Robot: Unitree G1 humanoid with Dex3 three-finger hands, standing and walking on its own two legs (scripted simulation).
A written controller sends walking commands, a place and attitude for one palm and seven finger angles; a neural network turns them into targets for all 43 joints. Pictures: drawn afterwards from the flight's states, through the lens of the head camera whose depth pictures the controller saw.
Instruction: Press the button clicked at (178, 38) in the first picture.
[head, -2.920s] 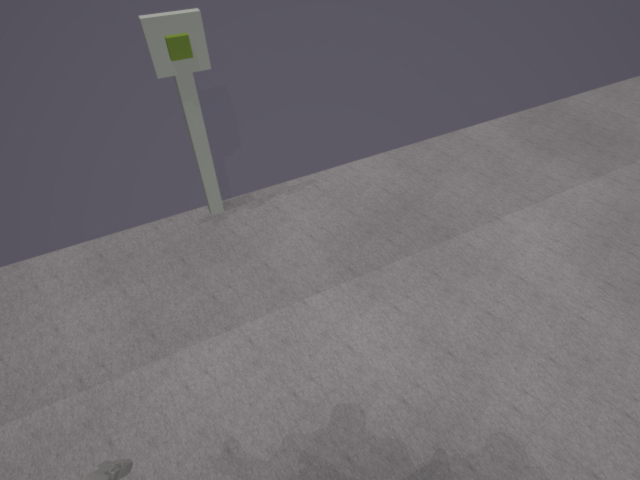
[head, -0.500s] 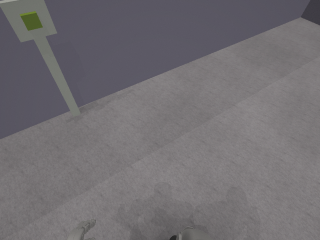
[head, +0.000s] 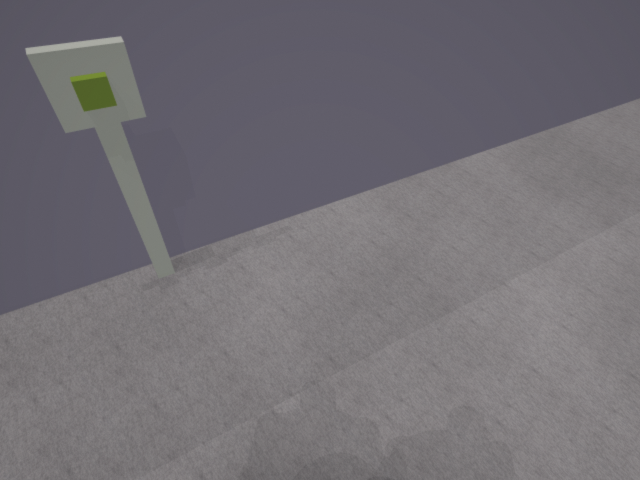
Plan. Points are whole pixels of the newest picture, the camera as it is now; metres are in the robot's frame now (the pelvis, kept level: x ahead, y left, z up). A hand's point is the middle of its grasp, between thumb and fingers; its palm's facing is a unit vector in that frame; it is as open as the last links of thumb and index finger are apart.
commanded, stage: walk to a spot facing it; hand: left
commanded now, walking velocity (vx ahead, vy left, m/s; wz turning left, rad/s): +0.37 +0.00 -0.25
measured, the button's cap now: (94, 91) +0.82 +0.57 +0.00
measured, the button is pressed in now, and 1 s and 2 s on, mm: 0 0 0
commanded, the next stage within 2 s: turn to face it in 0.28 s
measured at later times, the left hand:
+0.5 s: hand (273, 358) +0.33 +0.10 -0.16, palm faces -0.10 -0.97 -0.22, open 7.3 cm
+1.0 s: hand (235, 361) +0.32 +0.16 -0.18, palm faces +0.22 -0.96 -0.20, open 7.3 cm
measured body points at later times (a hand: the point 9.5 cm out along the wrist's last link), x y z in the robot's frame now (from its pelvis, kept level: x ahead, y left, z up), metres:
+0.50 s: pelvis +0.21 -0.07 -0.01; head +0.24 -0.10 +0.44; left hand +0.33 +0.15 -0.15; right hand +0.12 -0.27 -0.17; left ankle +0.11 +0.08 -0.64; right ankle +0.28 -0.16 -0.73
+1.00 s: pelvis +0.29 -0.04 +0.00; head +0.34 -0.01 +0.45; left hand +0.31 +0.21 -0.16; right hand +0.42 -0.28 -0.13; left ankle +0.32 +0.04 -0.73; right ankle +0.28 -0.20 -0.65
